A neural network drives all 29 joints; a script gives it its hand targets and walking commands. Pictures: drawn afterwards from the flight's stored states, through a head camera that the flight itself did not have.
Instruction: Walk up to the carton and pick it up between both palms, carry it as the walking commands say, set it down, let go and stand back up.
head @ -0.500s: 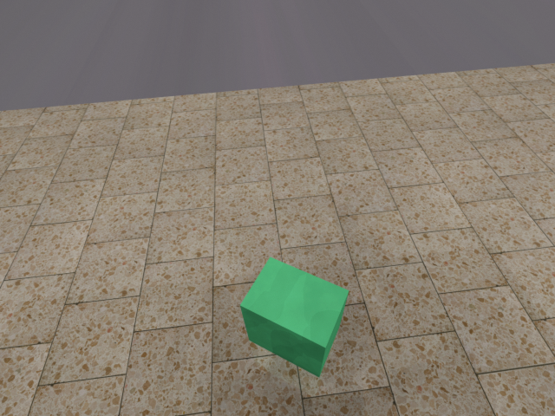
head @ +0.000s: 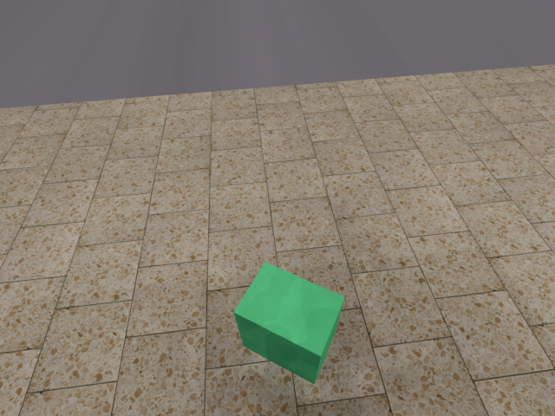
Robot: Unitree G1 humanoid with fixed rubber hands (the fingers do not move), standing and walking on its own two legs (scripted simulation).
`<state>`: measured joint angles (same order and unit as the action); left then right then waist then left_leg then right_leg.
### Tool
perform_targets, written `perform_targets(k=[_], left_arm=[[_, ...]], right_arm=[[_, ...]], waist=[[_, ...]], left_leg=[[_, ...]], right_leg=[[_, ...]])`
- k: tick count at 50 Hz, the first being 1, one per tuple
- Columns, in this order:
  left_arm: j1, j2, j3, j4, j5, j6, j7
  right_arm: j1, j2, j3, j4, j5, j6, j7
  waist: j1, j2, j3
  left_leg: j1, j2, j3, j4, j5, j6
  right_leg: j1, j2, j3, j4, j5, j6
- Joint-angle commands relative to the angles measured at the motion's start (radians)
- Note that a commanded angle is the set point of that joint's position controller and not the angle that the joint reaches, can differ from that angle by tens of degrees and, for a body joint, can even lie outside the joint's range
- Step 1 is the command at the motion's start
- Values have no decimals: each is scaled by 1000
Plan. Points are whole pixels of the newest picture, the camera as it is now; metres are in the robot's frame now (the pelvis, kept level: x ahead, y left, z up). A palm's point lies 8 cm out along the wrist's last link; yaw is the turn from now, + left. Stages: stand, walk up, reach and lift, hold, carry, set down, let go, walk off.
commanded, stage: walk up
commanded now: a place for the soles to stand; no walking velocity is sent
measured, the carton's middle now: (289, 323) +0.50 +0.00 -0.63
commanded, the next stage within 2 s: none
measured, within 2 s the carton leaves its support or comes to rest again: neither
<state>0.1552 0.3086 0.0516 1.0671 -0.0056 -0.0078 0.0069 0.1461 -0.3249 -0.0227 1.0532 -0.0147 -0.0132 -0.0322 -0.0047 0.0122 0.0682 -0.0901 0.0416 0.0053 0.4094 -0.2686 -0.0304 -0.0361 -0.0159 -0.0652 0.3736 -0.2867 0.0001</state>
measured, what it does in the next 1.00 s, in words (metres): steps to the left: left foot, then right foot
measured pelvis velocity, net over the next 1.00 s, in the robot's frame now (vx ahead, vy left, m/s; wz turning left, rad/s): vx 0.04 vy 0.16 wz -0.25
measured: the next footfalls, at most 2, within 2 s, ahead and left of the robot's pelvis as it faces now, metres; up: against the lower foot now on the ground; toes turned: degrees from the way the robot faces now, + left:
left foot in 0.62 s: +0.14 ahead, +0.19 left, +0.00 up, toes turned +0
right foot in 0.94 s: +0.09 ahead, +0.03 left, +0.00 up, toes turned -19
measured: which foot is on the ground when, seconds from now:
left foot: down 0.00-0.40, up 0.42-0.60, down 0.62-0.96, up 0.98-1.00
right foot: down 0.00-0.68, up 0.70-0.92, down 0.94-1.00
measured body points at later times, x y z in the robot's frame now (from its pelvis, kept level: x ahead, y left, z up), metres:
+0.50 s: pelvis +0.00 +0.02 -0.01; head +0.02 +0.01 +0.44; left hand +0.03 +0.32 -0.13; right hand +0.10 -0.29 -0.14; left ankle -0.02 +0.14 -0.72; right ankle -0.05 -0.11 -0.74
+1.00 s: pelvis +0.04 +0.16 -0.04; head +0.05 +0.11 +0.41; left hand +0.21 +0.46 -0.10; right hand +0.07 -0.15 -0.17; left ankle +0.10 +0.20 -0.74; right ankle +0.06 +0.04 -0.74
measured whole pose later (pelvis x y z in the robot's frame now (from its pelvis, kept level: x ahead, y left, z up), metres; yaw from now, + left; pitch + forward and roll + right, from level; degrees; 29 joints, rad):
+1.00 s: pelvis +0.04 +0.16 -0.04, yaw -14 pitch -7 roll -1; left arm 0.33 0.41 0.03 0.72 0.02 -0.01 0.07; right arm 0.23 -0.38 -0.06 0.69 -0.02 0.08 0.04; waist -0.05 0.12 0.17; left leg -0.32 0.04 0.19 0.85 -0.46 0.06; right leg -0.30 0.01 -0.06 0.78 -0.34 -0.04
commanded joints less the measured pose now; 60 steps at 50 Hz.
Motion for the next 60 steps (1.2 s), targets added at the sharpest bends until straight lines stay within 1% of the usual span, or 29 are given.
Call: perform_targets(k=[1, 16, 17, 18, 19, 20, 23, 26, 28, 30, 31, 32, 33, 35, 37, 41, 42, 44, 45, 46, 47, 50, 53, 54, 55, 56, 57, 58, 60], left_arm=[[-5, 202, 40, -63, 7, -16, 11], [15, 216, 48, -64, 4, -15, 14], [221, 253, 79, -79, 19, -30, 43], [301, 317, 96, -63, 27, -34, 63], [348, 328, 102, -73, 52, -39, 77], [340, 346, 96, -93, 56, -37, 85], [227, 329, 100, -180, 60, -56, 97], [264, 346, 108, -232, 68, -66, 96], [218, 367, 120, -287, 69, -64, 104], [174, 342, 90, -319, 51, -54, 97], [150, 246, 62, -353, 49, -42, 92], [144, 201, 44, -402, 41, -38, 101], [168, 257, 58, -421, 44, -30, 116], [238, 309, 69, -394, 16, -3, 101], [312, 286, 61, -338, 14, 4, 98], [315, 305, 59, -397, -3, -4, 95], [340, 278, 49, -379, 7, -4, 87], [378, 301, 61, -356, 14, -15, 75], [351, 341, 63, -383, 25, -19, 79], [240, 428, 81, -409, 25, -21, 80], [159, 383, 62, -442, 38, -27, 82], [96, 366, 56, -463, 45, -49, 102], [13, 330, 35, -465, 13, -31, 69], [48, 295, 22, -458, -9, -16, 50], [95, 260, 22, -450, -10, -1, 39], [124, 265, 23, -433, -18, 6, 35], [174, 285, 29, -401, -4, 9, 31], [143, 343, 49, -392, 6, 5, 23], [7, 354, 45, -391, 4, -16, 25]], right_arm=[[-43, -199, -39, -73, -6, -18, -12], [-29, -213, -47, -64, 11, -19, -13], [-71, -257, -116, -165, -38, -3, 21], [-117, -200, -102, -194, -54, 12, 40], [-111, -199, -119, -229, -78, 34, 44], [-134, -208, -125, -250, -83, 46, 41], [-134, -171, -123, -342, -69, 47, 83], [-91, -201, -141, -381, -53, 45, 93], [-79, -226, -165, -404, -58, 50, 103], [124, -236, -183, -362, -57, 45, 108], [240, -332, -210, -358, -57, 43, 106], [227, -396, -215, -393, -46, 41, 97], [131, -342, -196, -432, -34, 54, 90], [120, -284, -178, -442, -15, 64, 76], [61, -247, -155, -477, -14, 64, 69], [81, -287, -139, -515, -30, 67, 67], [40, -263, -115, -507, -25, 61, 69], [25, -237, -94, -474, -13, 61, 65], [37, -211, -78, -487, -13, 56, 65], [45, -197, -82, -501, 21, 60, 72], [45, -266, -89, -495, 2, 59, 61], [56, -299, -110, -456, 0, 56, 64], [156, -276, -99, -377, 13, 42, 60], [176, -324, -107, -381, 6, 28, 51], [74, -378, -111, -420, 8, 13, 52], [-19, -355, -82, -429, 1, 10, 49], [-83, -328, -71, -438, 15, 7, 52], [-90, -283, -57, -399, 12, 3, 48], [34, -251, -58, -358, 32, -9, 52]], waist=[[20, -33, -66], [1, -6, -101], [60, 97, -71], [110, -88, -35], [108, -49, -6], [96, 20, 45], [54, -128, 146], [48, -157, 84], [18, -155, 43], [-82, -47, -30], [-181, 250, -73], [-195, 374, -97], [-152, 195, -68], [-103, 126, 38], [-52, 110, -6], [-51, 182, -26], [-26, 162, -59], [31, 15, -74], [41, -125, -48], [26, -364, 9], [16, -155, 13], [20, -178, 65], [-52, -167, -15], [-63, 30, -11], [-15, 164, 28], [11, 147, 3], [62, 116, 35], [68, 56, 113], [-1, -89, 107]], left_leg=[[-24, 88, -20, -26, 422, 61], [6, 83, -39, -53, 370, 63], [-148, 25, 84, 145, 109, 63], [-381, -33, 83, 337, -212, 56], [-478, 18, -37, 448, -334, 41], [-486, 40, -57, 476, -327, 32], [-529, 124, -95, 422, -223, 15], [-503, 110, -110, 393, -164, 7], [-367, 108, -92, 336, -179, 12], [4, 39, -19, 255, -5, 52], [148, 171, -216, -39, -140, 109], [62, 357, -461, -187, -235, 238], [-81, 362, -441, -165, -302, 314], [-157, 338, -305, -113, -114, 333], [-144, 261, -140, -59, -1, 231], [-110, 303, -196, -42, 5, 271], [-157, 327, -134, -13, 81, 287], [-324, 293, -93, 131, -42, 199], [-382, 192, -30, 296, -63, 118], [-420, 3, 43, 466, -271, 42], [-371, 31, -37, 597, -341, 25], [-353, 88, -110, 587, -342, 29], [-117, 69, -46, 208, -105, 31], [-49, 170, -172, -9, 40, 64], [-253, 305, -424, -136, -167, 130], [-393, 299, -375, -135, -288, 182], [-463, 272, -316, -156, -483, 158], [-576, 218, -226, -52, -423, 131], [-415, 136, -142, -16, -247, 60]], right_leg=[[53, -139, 56, -28, 527, -46], [53, -147, 55, -31, 410, -42], [133, -203, 242, 11, 405, -130], [247, -313, 396, -26, 424, -214], [227, -393, 506, -49, 357, -266], [140, -388, 521, -79, 250, -273], [4, -363, 389, -106, 93, -284], [56, -385, 461, -21, 340, -278], [-75, -372, 426, 64, 285, -252], [-399, -237, 326, 228, 22, -162], [-537, -38, 83, 501, -105, -69], [-558, 80, 20, 753, -419, -26], [-488, 22, 82, 864, -392, -15], [-467, -33, 83, 926, -335, -19], [-438, -29, 86, 844, -252, -18], [-375, -54, 68, 552, -316, -31], [-250, -52, 33, 453, -228, -36], [3, -20, 94, 220, -124, -59], [-24, -133, 349, 35, -152, -92], [-136, -317, 645, -69, -148, -214], [-188, -364, 653, -30, -65, -284], [-268, -338, 526, 85, 120, -323], [-330, -203, 321, 161, 46, -165], [-415, -116, 226, 296, -59, -88], [-351, 41, 129, 456, -184, -4], [-167, 12, 152, 428, -173, -19], [-116, 0, 161, 368, -143, -26], [-15, -37, 217, 272, -97, -42], [-175, -76, 337, 123, -127, -70]])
